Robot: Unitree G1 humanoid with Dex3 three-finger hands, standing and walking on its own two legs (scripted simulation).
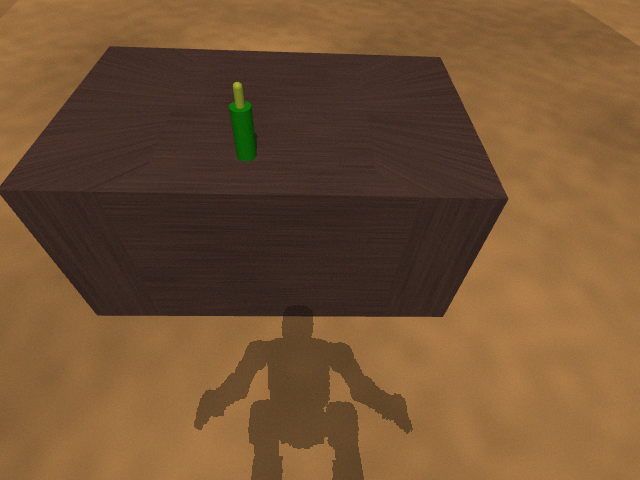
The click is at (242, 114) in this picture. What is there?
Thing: necked bottle
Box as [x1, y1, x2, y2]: [229, 82, 256, 161]
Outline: 235,82 233,84 235,100 229,105 237,157 241,160 246,161 253,159 256,155 251,107 248,102 243,100 241,84 239,82
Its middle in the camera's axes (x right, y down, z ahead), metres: -0.20 -0.30 +0.97
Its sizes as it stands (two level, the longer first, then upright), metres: 0.054 0.054 0.208
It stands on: a support 0.60 m high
